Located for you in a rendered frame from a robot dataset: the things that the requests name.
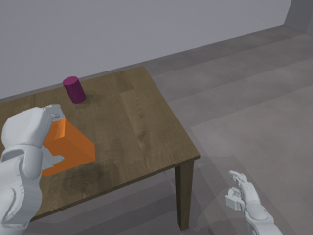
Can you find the right robot forearm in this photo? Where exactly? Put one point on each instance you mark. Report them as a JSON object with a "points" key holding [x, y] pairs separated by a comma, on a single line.
{"points": [[259, 221]]}

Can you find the table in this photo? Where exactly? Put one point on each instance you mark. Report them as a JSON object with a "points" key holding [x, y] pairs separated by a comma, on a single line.
{"points": [[135, 135]]}

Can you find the sponge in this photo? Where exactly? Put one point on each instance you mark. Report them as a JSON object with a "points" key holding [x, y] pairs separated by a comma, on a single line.
{"points": [[65, 140]]}

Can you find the left robot hand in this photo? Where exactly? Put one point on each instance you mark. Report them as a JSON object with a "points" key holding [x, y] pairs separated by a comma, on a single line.
{"points": [[31, 127]]}

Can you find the right robot hand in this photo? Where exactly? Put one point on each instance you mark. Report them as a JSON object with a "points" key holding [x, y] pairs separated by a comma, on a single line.
{"points": [[237, 199]]}

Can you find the left robot forearm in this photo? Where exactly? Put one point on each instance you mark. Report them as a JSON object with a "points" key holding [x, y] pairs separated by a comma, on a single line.
{"points": [[20, 193]]}

